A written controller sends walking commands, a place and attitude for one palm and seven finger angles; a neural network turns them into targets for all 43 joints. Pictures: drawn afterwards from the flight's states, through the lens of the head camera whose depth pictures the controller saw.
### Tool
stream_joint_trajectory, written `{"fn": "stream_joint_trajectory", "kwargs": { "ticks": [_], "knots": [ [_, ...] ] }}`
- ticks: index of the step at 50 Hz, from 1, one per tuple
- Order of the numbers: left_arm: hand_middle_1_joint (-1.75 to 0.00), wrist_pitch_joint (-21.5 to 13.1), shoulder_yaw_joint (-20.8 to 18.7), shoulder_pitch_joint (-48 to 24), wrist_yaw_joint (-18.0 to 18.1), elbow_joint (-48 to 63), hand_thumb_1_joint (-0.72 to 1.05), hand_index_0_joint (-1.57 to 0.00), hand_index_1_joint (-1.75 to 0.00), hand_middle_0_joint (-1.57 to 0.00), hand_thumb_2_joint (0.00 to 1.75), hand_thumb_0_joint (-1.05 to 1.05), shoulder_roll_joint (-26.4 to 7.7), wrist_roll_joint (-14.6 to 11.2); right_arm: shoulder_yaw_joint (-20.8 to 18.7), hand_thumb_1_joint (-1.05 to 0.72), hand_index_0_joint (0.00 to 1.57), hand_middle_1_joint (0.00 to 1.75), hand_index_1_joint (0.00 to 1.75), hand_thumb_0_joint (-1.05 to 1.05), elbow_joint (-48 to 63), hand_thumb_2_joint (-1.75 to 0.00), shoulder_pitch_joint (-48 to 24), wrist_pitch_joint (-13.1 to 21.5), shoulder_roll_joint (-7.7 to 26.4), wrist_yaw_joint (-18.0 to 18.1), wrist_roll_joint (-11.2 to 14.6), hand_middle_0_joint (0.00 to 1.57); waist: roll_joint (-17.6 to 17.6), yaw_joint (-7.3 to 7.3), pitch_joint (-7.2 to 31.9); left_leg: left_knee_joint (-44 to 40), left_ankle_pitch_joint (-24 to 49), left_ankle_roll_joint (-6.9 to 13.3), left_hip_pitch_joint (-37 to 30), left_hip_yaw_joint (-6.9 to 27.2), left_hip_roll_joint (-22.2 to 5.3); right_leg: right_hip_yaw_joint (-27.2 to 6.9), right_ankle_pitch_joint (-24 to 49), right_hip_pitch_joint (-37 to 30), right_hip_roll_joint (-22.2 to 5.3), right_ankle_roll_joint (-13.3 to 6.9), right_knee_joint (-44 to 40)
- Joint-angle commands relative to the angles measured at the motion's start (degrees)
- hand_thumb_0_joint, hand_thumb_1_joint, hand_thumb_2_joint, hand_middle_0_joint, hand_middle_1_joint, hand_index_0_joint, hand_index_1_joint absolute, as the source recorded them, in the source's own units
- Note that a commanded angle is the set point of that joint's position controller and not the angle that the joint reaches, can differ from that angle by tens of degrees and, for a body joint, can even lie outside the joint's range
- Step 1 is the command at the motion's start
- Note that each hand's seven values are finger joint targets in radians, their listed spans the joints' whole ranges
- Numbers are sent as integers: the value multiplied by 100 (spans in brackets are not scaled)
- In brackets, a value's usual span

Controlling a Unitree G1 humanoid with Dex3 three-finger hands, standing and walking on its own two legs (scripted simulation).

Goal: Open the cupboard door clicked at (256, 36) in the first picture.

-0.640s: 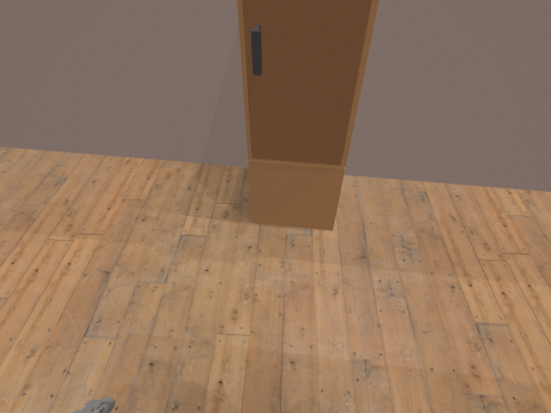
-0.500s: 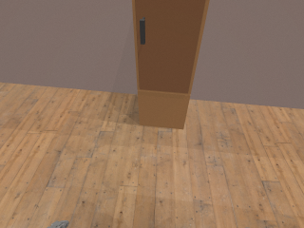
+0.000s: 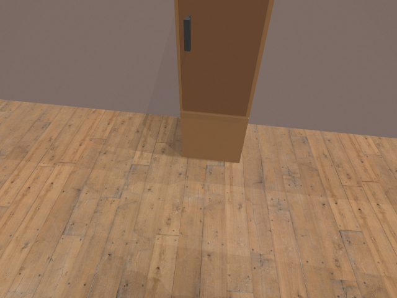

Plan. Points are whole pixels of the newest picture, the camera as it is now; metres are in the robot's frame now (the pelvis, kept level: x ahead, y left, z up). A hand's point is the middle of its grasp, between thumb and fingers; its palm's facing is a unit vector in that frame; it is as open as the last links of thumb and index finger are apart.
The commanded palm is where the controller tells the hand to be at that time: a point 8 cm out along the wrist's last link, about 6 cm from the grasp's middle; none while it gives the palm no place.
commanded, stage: stand and wait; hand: left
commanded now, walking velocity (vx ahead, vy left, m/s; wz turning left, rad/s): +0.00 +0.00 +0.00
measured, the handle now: (188, 32) +1.08 +0.11 +0.08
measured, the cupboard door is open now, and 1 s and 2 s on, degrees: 0 0 0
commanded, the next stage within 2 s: look at it before walking up in 0.18 s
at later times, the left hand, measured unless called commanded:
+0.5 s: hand out of the picture +0.07 +0.24 -0.16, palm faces -0.03 -0.95 -0.32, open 7.3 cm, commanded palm none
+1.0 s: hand out of the picture +0.08 +0.24 -0.16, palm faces -0.03 -0.94 -0.33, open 7.3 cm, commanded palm none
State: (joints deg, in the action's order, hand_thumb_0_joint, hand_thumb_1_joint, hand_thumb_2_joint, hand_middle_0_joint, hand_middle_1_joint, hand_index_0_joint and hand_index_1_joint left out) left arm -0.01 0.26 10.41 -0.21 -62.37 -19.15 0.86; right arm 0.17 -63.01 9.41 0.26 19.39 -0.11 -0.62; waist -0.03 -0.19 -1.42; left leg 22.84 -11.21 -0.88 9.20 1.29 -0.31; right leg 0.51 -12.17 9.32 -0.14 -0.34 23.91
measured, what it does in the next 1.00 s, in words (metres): stands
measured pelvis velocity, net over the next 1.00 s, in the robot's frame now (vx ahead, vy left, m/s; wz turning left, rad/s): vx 0.02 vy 0.00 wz -0.02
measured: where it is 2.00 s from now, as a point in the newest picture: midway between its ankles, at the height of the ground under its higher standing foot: (203, 295)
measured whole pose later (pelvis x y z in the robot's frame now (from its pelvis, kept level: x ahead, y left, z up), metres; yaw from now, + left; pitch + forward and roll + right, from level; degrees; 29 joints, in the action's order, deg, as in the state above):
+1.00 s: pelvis +0.02 +0.00 +0.00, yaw -1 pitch -2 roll +0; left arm -0.1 0.3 9.9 0.4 -62.5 -18.3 1.0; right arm 0.5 -63.5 7.8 0.3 18.4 0.2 -0.8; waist 0.0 -0.4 -0.4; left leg 21.8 -12.5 -0.8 7.8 0.3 -0.6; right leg -0.4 -13.0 8.2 0.1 -0.1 22.7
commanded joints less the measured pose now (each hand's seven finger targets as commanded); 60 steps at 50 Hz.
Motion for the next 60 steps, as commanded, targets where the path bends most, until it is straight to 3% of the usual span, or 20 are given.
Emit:
{"fn": "stream_joint_trajectory", "kwargs": {
  "ticks": [1,8,20,45,47,49,52,55,57,59,60],
  "knots": [
    [-30,-139,-209,-314,87,381,90,-20,-30,-20,90,0,-1133,-27,-212,-90,20,30,30,0,341,-90,-356,158,1078,80,2,20,5,-11,170,-448,242,237,100,506,-566,-702,8,67,-658,-158,-613],
    [-30,-124,-209,-280,86,354,90,-20,-30,-20,90,0,-1138,-11,-218,-90,20,30,30,0,296,-90,-290,128,1066,63,-5,20,32,-4,-37,-508,-128,231,207,522,-527,-788,-491,283,-641,-163,-727],
    [-30,-157,-209,-316,95,363,90,-20,-30,-20,90,0,-1122,-18,-212,-90,20,30,30,0,279,-90,-318,184,1082,82,8,20,-9,-2,270,-475,612,228,12,489,-615,-662,546,-39,-647,-152,-514],
    [-30,-163,-209,-350,94,357,90,-20,-30,-20,90,0,-1166,-15,-202,-90,20,30,30,0,292,-90,-489,173,1105,90,15,20,0,-13,282,-519,884,219,-230,428,-637,-651,943,-142,-669,-136,-569],
    [-30,-68,-62,21,116,162,90,-20,-30,-20,90,0,-482,-24,-36,-90,20,30,30,0,130,-90,-141,73,399,65,-27,20,105,2,307,-416,246,109,-224,264,-574,-670,141,-70,-638,-57,-616],
    [-30,5,-87,221,82,139,90,-20,-30,-20,90,0,-477,19,-50,-90,20,30,30,0,106,-90,64,21,342,42,-59,20,222,-23,29,-288,-896,128,73,181,-448,-853,-1192,166,-598,-125,-687],
    [-30,30,-167,416,19,176,90,-20,-30,-20,90,0,-539,39,-88,-90,20,30,30,0,149,-90,190,17,327,24,-92,20,345,-46,-411,-84,-1688,154,557,87,-325,-1139,-2105,479,-620,-283,-775],
    [-30,-7,-247,746,4,195,90,-20,-30,-20,90,0,-497,35,-113,-90,20,30,30,0,203,-90,341,80,184,31,-81,20,559,-94,-592,447,-1558,178,871,-126,-223,-1424,-2197,434,-742,-502,-764],
    [-30,-56,-289,891,17,174,90,-20,-30,-20,90,0,-464,17,-123,-90,20,30,30,0,215,-90,548,149,56,45,-63,20,581,-38,-518,734,-1187,182,839,-297,-214,-1493,-1695,318,-850,-639,-620],
    [-30,-99,-325,992,31,179,90,-20,-30,-20,90,0,-362,17,-139,-90,20,30,30,0,188,-90,744,210,-28,66,-44,20,452,29,-510,777,-1024,208,701,-350,-253,-1393,-995,365,-828,-695,-278],
    [-30,-110,-327,963,30,181,90,-20,-30,-20,90,0,-272,15,-149,-90,20,30,30,0,140,-90,939,244,-61,79,-33,20,216,107,-535,583,-817,258,420,-249,-333,-1173,-641,573,-673,-635,68]
  ]
}}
